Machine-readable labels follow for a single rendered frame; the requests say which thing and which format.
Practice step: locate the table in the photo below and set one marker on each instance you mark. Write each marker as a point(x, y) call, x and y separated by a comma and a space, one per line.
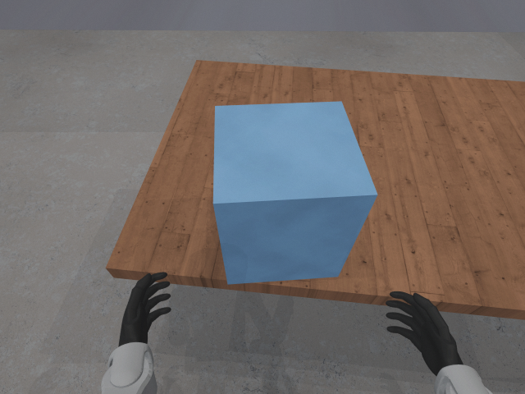
point(445, 154)

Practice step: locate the carton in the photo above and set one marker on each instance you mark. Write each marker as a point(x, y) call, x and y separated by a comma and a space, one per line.
point(291, 190)

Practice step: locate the left robot hand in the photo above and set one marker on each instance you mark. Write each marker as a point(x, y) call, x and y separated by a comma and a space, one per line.
point(137, 320)

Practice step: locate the robot right forearm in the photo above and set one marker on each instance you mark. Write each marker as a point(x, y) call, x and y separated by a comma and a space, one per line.
point(459, 379)

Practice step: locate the right robot hand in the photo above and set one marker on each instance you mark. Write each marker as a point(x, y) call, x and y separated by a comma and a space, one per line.
point(430, 332)

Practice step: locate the robot left forearm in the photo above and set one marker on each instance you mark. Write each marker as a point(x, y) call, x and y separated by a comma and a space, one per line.
point(130, 370)

